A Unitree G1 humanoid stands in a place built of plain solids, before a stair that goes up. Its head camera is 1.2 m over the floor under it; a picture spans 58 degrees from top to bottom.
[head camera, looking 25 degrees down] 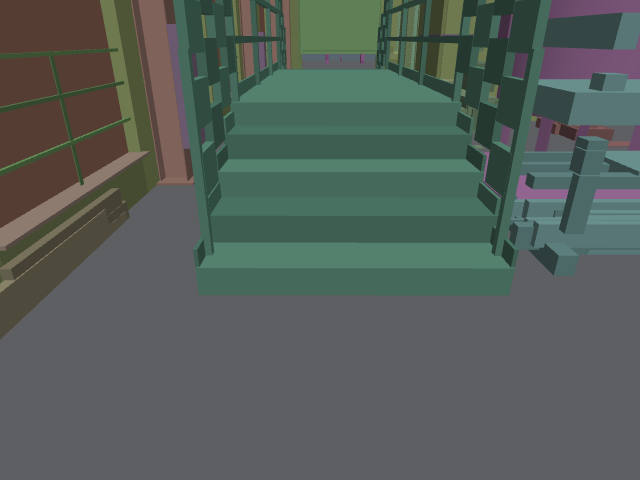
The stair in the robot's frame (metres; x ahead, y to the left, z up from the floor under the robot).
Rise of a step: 0.16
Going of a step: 0.30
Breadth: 1.60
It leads straight ahead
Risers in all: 5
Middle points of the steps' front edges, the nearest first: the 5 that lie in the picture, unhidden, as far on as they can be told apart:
1.90 -0.18 0.16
2.20 -0.18 0.32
2.50 -0.18 0.48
2.80 -0.18 0.64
3.10 -0.18 0.80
